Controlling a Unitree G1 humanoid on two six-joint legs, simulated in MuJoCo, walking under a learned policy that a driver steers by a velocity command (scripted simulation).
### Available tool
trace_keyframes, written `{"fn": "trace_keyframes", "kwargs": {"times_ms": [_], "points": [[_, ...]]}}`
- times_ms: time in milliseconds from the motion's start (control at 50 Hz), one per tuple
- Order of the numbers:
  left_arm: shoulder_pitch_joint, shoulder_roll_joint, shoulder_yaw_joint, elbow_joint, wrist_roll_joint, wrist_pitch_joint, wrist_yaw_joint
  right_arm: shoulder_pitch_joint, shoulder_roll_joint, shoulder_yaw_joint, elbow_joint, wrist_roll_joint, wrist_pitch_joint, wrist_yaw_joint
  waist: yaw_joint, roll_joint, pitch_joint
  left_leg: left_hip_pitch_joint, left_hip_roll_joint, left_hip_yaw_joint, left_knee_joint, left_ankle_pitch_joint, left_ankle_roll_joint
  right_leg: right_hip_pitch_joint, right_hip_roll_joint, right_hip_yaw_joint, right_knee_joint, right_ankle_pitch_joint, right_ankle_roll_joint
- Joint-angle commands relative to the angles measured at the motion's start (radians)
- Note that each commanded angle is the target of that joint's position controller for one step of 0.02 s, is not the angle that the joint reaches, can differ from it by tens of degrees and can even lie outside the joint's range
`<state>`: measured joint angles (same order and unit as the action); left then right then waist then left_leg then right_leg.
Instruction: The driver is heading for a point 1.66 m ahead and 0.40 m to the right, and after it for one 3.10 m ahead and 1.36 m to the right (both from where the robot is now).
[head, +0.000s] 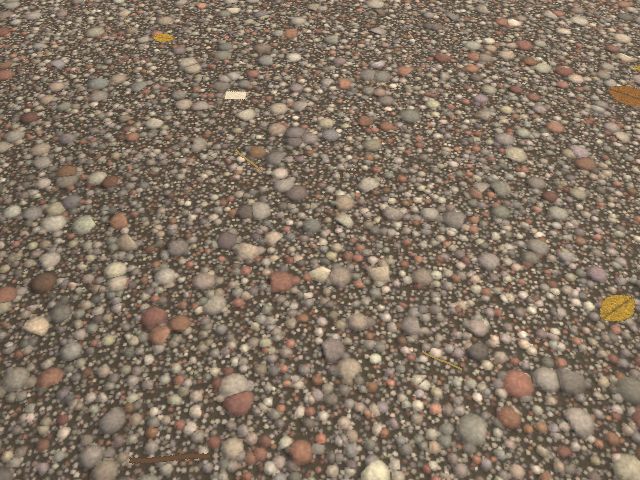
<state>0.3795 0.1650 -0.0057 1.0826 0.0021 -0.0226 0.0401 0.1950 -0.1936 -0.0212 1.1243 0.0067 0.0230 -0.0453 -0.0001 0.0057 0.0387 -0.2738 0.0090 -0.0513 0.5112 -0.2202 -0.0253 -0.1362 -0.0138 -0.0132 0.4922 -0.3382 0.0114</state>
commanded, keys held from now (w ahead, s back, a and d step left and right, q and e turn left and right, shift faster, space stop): no key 0.36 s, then w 0.24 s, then no key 0.40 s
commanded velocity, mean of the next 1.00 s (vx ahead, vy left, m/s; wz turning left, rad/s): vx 0.11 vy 0.00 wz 0.00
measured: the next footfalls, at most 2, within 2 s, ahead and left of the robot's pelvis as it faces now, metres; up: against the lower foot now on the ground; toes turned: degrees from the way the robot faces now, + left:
right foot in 0.96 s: +0.27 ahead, -0.11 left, +0.00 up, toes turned -4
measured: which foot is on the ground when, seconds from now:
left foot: down 0.00-1.00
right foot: down 0.00-0.62, up 0.64-0.94, down 0.96-1.00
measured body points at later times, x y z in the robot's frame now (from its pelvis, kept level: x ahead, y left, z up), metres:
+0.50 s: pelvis +0.02 +0.00 +0.00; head +0.02 +0.00 +0.45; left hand -0.05 +0.23 -0.16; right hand +0.02 -0.24 -0.16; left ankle +0.02 +0.13 -0.72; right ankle -0.05 -0.12 -0.74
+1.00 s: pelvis +0.15 +0.01 -0.01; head +0.17 +0.00 +0.44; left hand +0.28 +0.25 -0.13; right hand +0.11 -0.23 -0.16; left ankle +0.04 +0.12 -0.73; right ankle +0.22 -0.09 -0.74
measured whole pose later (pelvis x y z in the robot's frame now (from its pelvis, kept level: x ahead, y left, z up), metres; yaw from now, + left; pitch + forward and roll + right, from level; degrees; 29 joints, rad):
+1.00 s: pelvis +0.15 +0.01 -0.01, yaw +0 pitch +0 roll +1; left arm 0.11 0.19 0.04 0.94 0.00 -0.03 0.02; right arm 0.34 -0.19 -0.01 1.10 0.00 -0.06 -0.03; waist -0.04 0.00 0.03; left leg -0.08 -0.01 0.04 0.50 -0.40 0.01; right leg -0.38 -0.01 -0.03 0.55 -0.15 -0.04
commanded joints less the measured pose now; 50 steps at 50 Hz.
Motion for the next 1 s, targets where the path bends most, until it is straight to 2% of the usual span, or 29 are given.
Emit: {"fn": "trace_keyframes", "kwargs": {"times_ms": [20,360,380,400,440,480,500,520,540,560,580,600,620,640,660,680,700,720,740,760,800,820,860,900,920,940,960,980,1000], "points": [[0.105,0.084,0.014,-0.005,0.0,-0.003,0.002,0.033,-0.093,-0.013,-0.019,0.0,-0.006,-0.003,0.0,-0.01,0.03,0.091,0.004,0.005,-0.058,0.153,0.034,-0.138,-0.007,0.006,-0.117,0.113,-0.01],[0.126,0.071,0.018,-0.006,-0.002,-0.004,0.001,0.064,-0.082,-0.011,-0.013,0.001,-0.007,-0.007,0.0,-0.01,0.036,0.087,0.006,0.008,-0.058,0.157,0.03,-0.139,-0.006,0.009,-0.12,0.121,-0.015],[0.146,0.063,0.017,0.004,-0.003,-0.002,0.002,0.082,-0.069,-0.008,-0.004,0.0,-0.007,-0.007,0.001,-0.016,0.012,0.098,-0.008,0.025,-0.053,0.06,0.029,-0.13,0.001,0.003,-0.13,0.021,-0.02],[0.151,0.077,0.023,0.006,-0.008,0.001,0.005,0.086,-0.07,-0.009,-0.001,0.004,-0.006,-0.008,0.003,-0.034,0.028,0.074,-0.037,0.054,-0.023,-0.094,0.032,-0.143,0.002,0.015,-0.143,-0.131,-0.038],[0.138,0.131,0.04,-0.017,-0.02,0.003,0.013,0.068,-0.075,-0.015,-0.016,0.008,-0.018,-0.005,0.015,-0.098,0.101,-0.054,-0.073,0.101,0.073,-0.33,0.045,-0.179,-0.068,0.125,-0.206,-0.436,-0.106],[0.154,0.198,0.065,-0.029,-0.032,-0.011,0.012,0.016,-0.042,-0.008,-0.052,0.011,-0.054,0.012,0.037,-0.198,0.167,-0.179,-0.041,0.117,0.26,-0.225,0.056,-0.163,-0.247,0.352,-0.317,-0.542,-0.204],[0.141,0.205,0.072,-0.038,-0.033,-0.02,0.011,-0.006,-0.039,-0.007,-0.067,0.015,-0.073,0.022,0.037,-0.196,0.2,-0.218,0.003,0.089,0.311,-0.208,0.071,-0.174,-0.306,0.419,-0.344,-0.508,-0.239],[0.117,0.193,0.071,-0.048,-0.029,-0.027,0.007,-0.011,-0.039,-0.008,-0.08,0.023,-0.089,0.03,0.023,-0.187,0.218,-0.241,0.025,0.077,0.296,-0.242,0.087,-0.162,-0.317,0.42,-0.339,-0.442,-0.241],[0.087,0.181,0.069,-0.06,-0.031,-0.031,0.002,0.01,-0.038,-0.009,-0.081,0.029,-0.102,0.037,0.001,-0.178,0.216,-0.199,0.032,0.08,0.21,-0.26,0.101,-0.158,-0.294,0.371,-0.309,-0.374,-0.219],[0.047,0.174,0.068,-0.072,-0.038,-0.028,-0.003,0.089,-0.037,-0.014,-0.054,0.034,-0.112,0.042,-0.043,-0.156,0.191,-0.05,0.012,0.109,0.063,-0.205,0.11,-0.202,-0.241,0.286,-0.255,-0.319,-0.182],[0.04,0.168,0.067,-0.079,-0.04,-0.027,-0.007,0.184,-0.049,-0.026,-0.008,0.03,-0.114,0.044,-0.069,-0.115,0.147,0.119,-0.04,0.144,-0.008,-0.12,0.096,-0.253,-0.174,0.206,-0.171,-0.239,-0.153],[0.01,0.156,0.061,-0.096,-0.036,-0.034,-0.011,0.299,-0.089,-0.046,0.026,0.024,-0.114,0.046,-0.112,-0.032,0.098,0.259,0.002,0.045,-0.06,-0.085,0.105,-0.319,-0.104,0.119,0.017,-0.067,-0.12],[-0.011,0.094,0.043,-0.13,-0.027,-0.047,-0.009,0.422,-0.206,-0.077,0.035,0.024,-0.116,0.043,-0.145,0.235,0.035,0.383,0.213,-0.312,-0.225,-0.117,0.197,-0.468,0.025,-0.041,0.386,-0.011,-0.047],[-0.009,0.059,0.036,-0.15,-0.036,-0.065,-0.005,0.466,-0.231,-0.072,0.032,-0.002,-0.129,0.053,-0.134,0.31,-0.018,0.394,0.384,-0.668,-0.348,-0.02,0.321,-0.564,0.078,0.046,0.649,-0.224,-0.035],[0.007,0.089,0.044,-0.143,-0.05,-0.072,-0.009,0.347,-0.166,-0.048,0.0,-0.007,-0.141,0.049,-0.063,0.155,0.044,0.326,0.408,-0.589,-0.308,0.142,0.323,-0.598,0.017,0.116,0.786,-0.204,-0.049],[0.009,0.1,0.048,-0.133,-0.045,-0.072,-0.017,0.258,-0.126,-0.037,-0.033,-0.004,-0.143,0.047,-0.032,0.094,0.057,0.272,0.359,-0.408,-0.269,0.309,0.288,-0.574,-0.018,0.112,0.82,-0.139,-0.06],[0.009,0.103,0.055,-0.123,-0.032,-0.07,-0.018,0.202,-0.114,-0.03,-0.052,-0.002,-0.137,0.049,-0.007,0.055,0.042,0.244,0.298,-0.269,-0.265,0.399,0.247,-0.546,-0.05,0.095,0.767,-0.073,-0.065],[-0.012,0.125,0.068,-0.126,-0.023,-0.064,-0.017,0.178,-0.087,-0.02,-0.061,0.002,-0.128,0.047,0.001,0.056,0.044,0.235,0.25,-0.167,-0.265,0.481,0.207,-0.521,-0.072,0.074,0.69,-0.025,-0.064],[-0.027,0.13,0.076,-0.126,-0.024,-0.057,-0.02,0.185,-0.06,-0.01,-0.057,-0.003,-0.117,0.041,0.003,0.078,0.036,0.219,0.205,-0.093,-0.268,0.539,0.182,-0.481,-0.068,0.045,0.632,0.013,-0.056],[-0.042,0.107,0.073,-0.129,-0.027,-0.05,-0.023,0.21,-0.055,-0.004,-0.049,-0.011,-0.111,0.034,0.004,0.089,0.027,0.215,0.18,-0.049,-0.26,0.612,0.171,-0.451,-0.058,0.024,0.559,0.048,-0.047],[-0.101,0.052,0.058,-0.148,-0.027,-0.038,-0.023,0.21,-0.074,0.004,-0.046,-0.023,-0.104,0.018,0.01,0.086,0.013,0.185,0.154,0.017,-0.235,0.705,0.174,-0.375,-0.046,0.007,0.361,0.098,-0.025],[-0.144,0.041,0.05,-0.164,-0.025,-0.035,-0.02,0.2,-0.105,0.001,-0.051,-0.024,-0.1,0.012,0.005,0.09,0.005,0.163,0.151,0.032,-0.222,0.723,0.179,-0.33,-0.032,-0.007,0.269,0.108,-0.016],[-0.183,0.065,0.05,-0.176,-0.021,-0.024,-0.017,0.211,-0.155,-0.011,-0.047,-0.016,-0.09,0.009,-0.008,0.109,-0.028,0.15,0.176,0.017,-0.193,0.737,0.198,-0.253,-0.009,-0.027,0.184,0.124,-0.008],[-0.176,0.091,0.054,-0.169,-0.022,-0.013,-0.018,0.186,-0.151,-0.014,-0.048,0.003,-0.086,0.011,0.01,0.109,-0.031,0.124,0.19,-0.003,-0.17,0.677,0.194,-0.175,-0.001,-0.026,0.102,0.209,-0.026],[-0.16,0.103,0.059,-0.159,-0.016,-0.011,-0.018,0.167,-0.141,-0.013,-0.049,0.013,-0.085,0.013,0.03,0.092,-0.026,0.106,0.177,-0.002,-0.144,0.621,0.177,-0.119,0.007,-0.029,0.029,0.28,-0.045],[-0.138,0.133,0.07,-0.148,-0.004,-0.01,-0.015,0.192,-0.132,-0.014,-0.037,0.015,-0.087,0.017,0.04,0.055,-0.029,0.1,0.143,0.001,-0.111,0.553,0.146,-0.054,0.003,-0.01,-0.046,0.395,-0.066],[-0.094,0.2,0.089,-0.14,-0.001,-0.009,-0.007,0.221,-0.129,-0.016,-0.034,-0.002,-0.091,0.019,0.039,-0.006,-0.067,0.067,0.092,0.031,-0.048,0.432,0.101,0.056,-0.067,0.062,-0.031,0.697,-0.092],[-0.076,0.232,0.094,-0.13,0.002,-0.008,-0.005,0.334,-0.053,-0.002,-0.013,-0.023,-0.093,0.018,-0.015,-0.114,-0.146,-0.027,0.021,0.072,0.023,0.153,0.048,0.207,-0.159,0.143,0.044,0.917,-0.187],[-0.064,0.159,0.078,-0.114,-0.001,-0.006,-0.012,0.342,-0.016,0.008,-0.002,-0.021,-0.081,0.012,0.001,-0.15,-0.189,-0.018,0.004,0.084,0.1,-0.076,0.009,0.193,-0.237,0.229,0.024,0.88,-0.262]]}}
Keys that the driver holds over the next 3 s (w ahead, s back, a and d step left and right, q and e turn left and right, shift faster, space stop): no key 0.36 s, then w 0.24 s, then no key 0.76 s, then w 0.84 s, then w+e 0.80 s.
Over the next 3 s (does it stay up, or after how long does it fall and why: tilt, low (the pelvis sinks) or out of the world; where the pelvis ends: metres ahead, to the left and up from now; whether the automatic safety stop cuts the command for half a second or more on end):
stays up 0.88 -0.06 0.01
